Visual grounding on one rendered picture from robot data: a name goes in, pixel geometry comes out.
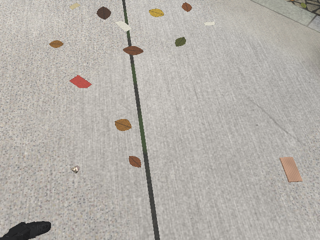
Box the robot left hand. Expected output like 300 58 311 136
0 221 51 240

